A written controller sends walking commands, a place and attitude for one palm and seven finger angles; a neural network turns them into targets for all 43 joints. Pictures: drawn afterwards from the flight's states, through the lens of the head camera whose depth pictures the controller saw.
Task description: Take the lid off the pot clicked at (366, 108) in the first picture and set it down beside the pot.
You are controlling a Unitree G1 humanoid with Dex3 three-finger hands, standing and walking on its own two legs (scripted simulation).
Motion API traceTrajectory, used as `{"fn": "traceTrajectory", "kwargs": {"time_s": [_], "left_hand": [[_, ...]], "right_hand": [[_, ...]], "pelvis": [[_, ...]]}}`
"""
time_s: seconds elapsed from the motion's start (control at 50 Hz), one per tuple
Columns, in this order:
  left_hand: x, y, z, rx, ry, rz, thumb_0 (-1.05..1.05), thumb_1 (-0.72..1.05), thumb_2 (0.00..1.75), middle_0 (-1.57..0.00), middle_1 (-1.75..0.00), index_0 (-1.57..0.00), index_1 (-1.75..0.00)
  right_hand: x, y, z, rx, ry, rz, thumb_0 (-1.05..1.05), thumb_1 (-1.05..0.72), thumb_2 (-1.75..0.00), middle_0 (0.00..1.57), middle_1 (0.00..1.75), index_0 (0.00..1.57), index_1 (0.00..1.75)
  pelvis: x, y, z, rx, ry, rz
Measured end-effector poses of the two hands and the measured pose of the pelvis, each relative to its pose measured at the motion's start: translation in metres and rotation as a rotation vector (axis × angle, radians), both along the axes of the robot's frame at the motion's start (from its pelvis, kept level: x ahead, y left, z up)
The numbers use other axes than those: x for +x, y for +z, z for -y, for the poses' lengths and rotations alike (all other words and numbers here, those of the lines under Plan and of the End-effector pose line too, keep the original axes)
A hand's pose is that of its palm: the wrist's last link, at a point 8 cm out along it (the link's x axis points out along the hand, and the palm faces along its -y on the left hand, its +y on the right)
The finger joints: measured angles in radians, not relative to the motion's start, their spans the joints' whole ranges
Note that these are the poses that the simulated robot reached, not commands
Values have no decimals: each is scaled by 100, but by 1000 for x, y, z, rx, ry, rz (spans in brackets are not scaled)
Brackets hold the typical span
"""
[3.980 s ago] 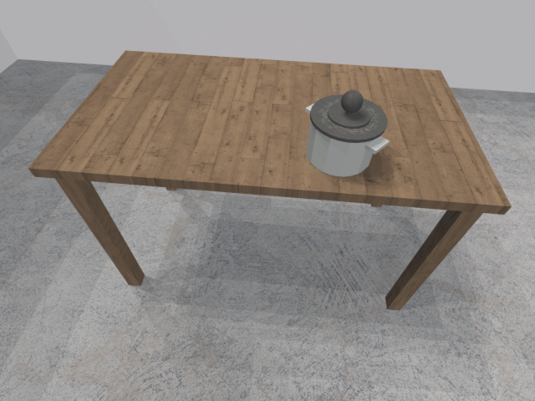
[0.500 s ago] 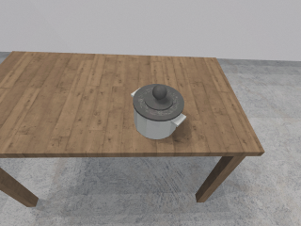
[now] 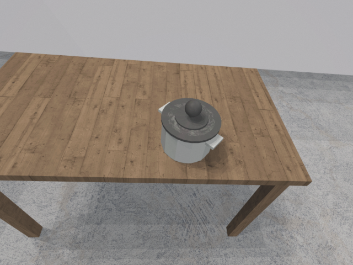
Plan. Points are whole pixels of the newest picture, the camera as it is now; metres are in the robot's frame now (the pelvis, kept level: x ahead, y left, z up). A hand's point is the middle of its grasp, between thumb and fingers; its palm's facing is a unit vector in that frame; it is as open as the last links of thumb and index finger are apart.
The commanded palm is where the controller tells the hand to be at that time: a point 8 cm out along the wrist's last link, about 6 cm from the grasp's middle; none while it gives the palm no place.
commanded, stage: look again from close up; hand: left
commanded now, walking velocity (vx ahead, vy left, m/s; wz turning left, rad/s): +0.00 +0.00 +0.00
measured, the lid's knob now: (193, 108) +0.50 +0.00 +0.07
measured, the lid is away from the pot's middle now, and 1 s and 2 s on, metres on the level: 0.00 0.00 0.00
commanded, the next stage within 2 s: shuffle to correct the standing spot in 0.48 s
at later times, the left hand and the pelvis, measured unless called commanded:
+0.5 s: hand out of the picture -0.03 +0.17 -0.18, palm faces +0.01 -0.99 -0.14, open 7.4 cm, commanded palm none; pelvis -0.01 +0.01 +0.00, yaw +0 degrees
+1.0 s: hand out of the picture -0.05 +0.15 -0.18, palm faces +0.05 -0.99 -0.14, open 7.4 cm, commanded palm none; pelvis +0.00 -0.01 +0.00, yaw +3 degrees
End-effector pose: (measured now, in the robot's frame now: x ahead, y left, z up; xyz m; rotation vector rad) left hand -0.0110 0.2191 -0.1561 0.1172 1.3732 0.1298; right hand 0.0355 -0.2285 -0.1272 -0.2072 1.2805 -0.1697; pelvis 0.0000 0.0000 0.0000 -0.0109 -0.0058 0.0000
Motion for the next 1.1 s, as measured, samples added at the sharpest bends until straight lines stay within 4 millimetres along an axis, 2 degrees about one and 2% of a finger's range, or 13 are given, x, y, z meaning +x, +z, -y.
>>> {"fn": "traceTrajectory", "kwargs": {"time_s": [0.32, 0.74, 0.92, 1.1], "left_hand": [[-17, 0, -5, -11, -1, -42, 1, 91, 90, -19, -30, -20, -30], [-26, -2, -2, -33, 2, -64, 1, 91, 90, -19, -30, -20, -30], [-35, -1, 9, -32, 28, -102, 1, 91, 90, -19, -30, -20, -30], [-38, 5, 33, -9, 63, -129, 1, 91, 90, -19, -30, -20, -30]], "right_hand": [[-30, 0, -9, 5, -24, -68, 1, -92, -90, 20, 30, 20, 30], [-46, 0, -18, 11, -53, -95, 1, -93, -90, 20, 30, 20, 30], [-50, -3, -14, 26, -54, -143, 1, -92, -90, 20, 30, 20, 30], [-41, -9, 9, 40, -47, -165, 1, -92, -90, 20, 30, 20, 30]], "pelvis": [[-6, 2, -8, 1, -1, 0], [-8, 3, -12, 3, 7, -1], [-5, 3, -2, 13, 38, -28], [5, 2, 24, 15, 57, -40]]}}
